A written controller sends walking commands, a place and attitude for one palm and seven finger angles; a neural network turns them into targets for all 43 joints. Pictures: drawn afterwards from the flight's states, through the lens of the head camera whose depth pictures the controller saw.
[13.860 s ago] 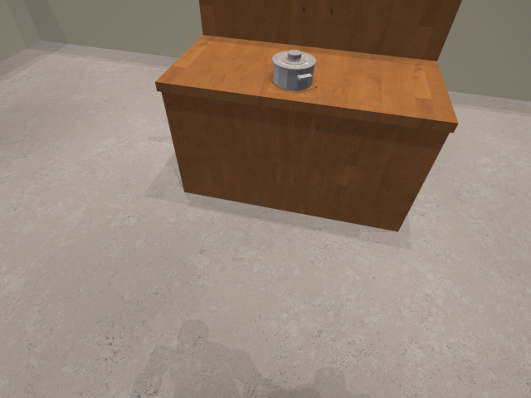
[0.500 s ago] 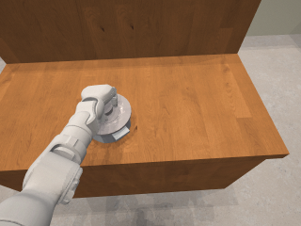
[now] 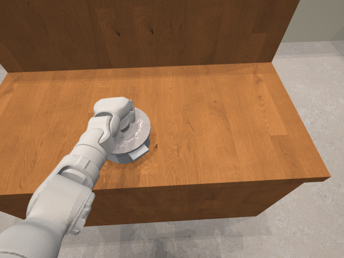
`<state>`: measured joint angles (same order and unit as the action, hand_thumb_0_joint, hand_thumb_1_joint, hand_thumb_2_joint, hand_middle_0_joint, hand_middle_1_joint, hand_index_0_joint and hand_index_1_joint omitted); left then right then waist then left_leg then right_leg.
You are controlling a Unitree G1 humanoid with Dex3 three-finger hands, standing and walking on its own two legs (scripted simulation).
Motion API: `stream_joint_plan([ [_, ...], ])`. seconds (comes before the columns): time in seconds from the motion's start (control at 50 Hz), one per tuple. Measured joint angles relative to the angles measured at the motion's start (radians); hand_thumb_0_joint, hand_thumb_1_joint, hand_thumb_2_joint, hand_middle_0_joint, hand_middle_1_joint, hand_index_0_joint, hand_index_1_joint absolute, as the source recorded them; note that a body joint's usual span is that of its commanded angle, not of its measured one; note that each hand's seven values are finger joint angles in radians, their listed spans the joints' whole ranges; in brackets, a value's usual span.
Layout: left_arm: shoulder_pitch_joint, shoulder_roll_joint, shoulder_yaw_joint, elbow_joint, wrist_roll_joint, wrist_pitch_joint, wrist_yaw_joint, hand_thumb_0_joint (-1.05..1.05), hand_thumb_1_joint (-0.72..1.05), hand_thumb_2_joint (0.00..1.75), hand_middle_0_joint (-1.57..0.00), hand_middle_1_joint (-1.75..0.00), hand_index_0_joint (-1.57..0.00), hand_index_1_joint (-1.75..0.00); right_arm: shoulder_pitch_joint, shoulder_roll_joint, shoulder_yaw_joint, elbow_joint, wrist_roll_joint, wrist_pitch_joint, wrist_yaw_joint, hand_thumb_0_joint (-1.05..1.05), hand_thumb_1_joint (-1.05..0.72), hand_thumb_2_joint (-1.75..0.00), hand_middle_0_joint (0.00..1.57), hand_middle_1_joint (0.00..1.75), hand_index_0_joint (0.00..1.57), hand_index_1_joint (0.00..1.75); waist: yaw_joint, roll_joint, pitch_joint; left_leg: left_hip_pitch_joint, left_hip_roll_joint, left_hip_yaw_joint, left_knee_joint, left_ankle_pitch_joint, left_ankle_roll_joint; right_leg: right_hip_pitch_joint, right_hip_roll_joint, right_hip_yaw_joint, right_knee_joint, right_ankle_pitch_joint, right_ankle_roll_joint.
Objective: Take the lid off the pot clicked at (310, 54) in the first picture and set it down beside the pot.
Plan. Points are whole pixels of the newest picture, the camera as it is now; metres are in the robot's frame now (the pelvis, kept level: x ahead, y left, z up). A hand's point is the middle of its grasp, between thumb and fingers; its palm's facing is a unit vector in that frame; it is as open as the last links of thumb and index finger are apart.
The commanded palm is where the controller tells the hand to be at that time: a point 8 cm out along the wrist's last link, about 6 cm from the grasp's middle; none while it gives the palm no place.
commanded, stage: lift the lid straight up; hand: left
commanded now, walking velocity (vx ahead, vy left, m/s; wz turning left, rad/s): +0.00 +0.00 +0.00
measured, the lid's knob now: (120, 123) +0.47 +0.13 -0.01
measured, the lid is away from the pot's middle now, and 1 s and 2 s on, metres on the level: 0.01 0.01 0.01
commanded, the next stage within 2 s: none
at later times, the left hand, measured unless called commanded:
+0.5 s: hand (116, 123) +0.44 +0.13 +0.04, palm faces -0.36 -0.06 -0.93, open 8.0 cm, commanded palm +0.44 +0.13 +0.11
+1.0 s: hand (110, 114) +0.43 +0.13 +0.08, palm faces -0.32 -0.05 -0.95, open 8.0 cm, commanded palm +0.43 +0.13 +0.15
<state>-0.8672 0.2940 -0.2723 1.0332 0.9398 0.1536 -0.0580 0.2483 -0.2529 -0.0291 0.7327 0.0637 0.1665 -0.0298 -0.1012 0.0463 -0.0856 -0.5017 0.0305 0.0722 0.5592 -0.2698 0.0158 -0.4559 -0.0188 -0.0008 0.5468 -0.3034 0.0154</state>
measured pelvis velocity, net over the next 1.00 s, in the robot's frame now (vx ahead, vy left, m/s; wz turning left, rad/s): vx -0.01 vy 0.00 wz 0.02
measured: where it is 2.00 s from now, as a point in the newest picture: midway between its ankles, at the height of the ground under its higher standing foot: outside the picture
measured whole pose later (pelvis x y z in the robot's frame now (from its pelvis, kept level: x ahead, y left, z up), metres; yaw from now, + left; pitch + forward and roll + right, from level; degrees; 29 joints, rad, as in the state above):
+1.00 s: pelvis -0.01 +0.00 +0.01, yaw +1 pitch +7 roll +0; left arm -0.88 0.31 -0.31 0.88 0.91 0.20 -0.16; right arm 0.21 -0.26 -0.01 0.72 0.07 0.14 -0.05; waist -0.07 0.07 -0.06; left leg -0.38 0.02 0.06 0.49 -0.23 0.02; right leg -0.33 -0.03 -0.02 0.48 -0.27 0.02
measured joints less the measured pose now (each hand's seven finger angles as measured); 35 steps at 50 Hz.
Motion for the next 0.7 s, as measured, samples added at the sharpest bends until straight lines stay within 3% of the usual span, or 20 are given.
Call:
stream_joint_plan([
  [0.24,0.048,0.010,0.014,-0.068,-0.003,-0.008,-0.004,0.00,0.18,0.79,-0.55,-1.00,-0.62,-1.01,0.013,0.001,-0.007,-0.002,-0.002,-0.002,-0.003,0.01,-0.91,-0.89,0.20,0.30,0.20,0.30,0.000,0.008,0.007,0.028,-0.003,0.005,-0.018,0.004,0.003,0.028,-0.002,0.005,-0.022,0.008,0.003],
  [0.52,0.038,-0.003,-0.017,-0.101,-0.022,0.008,-0.024,0.02,0.17,0.79,-0.56,-0.99,-0.64,-1.00,-0.011,0.002,0.001,0.003,0.004,-0.018,-0.010,0.01,-0.91,-0.89,0.20,0.30,0.20,0.30,0.015,0.015,0.009,0.071,-0.010,-0.004,-0.042,0.016,0.003,0.073,-0.008,-0.005,-0.041,0.014,0.004],
  [0.7,0.014,-0.012,-0.026,-0.105,-0.028,0.045,-0.048,0.02,0.17,0.79,-0.56,-0.99,-0.64,-1.00,-0.030,-0.004,0.009,-0.006,0.005,-0.012,-0.003,0.01,-0.91,-0.89,0.20,0.30,0.20,0.30,0.023,0.018,0.012,0.091,-0.011,-0.008,-0.052,0.024,0.002,0.093,-0.008,-0.009,-0.046,0.017,0.001],
])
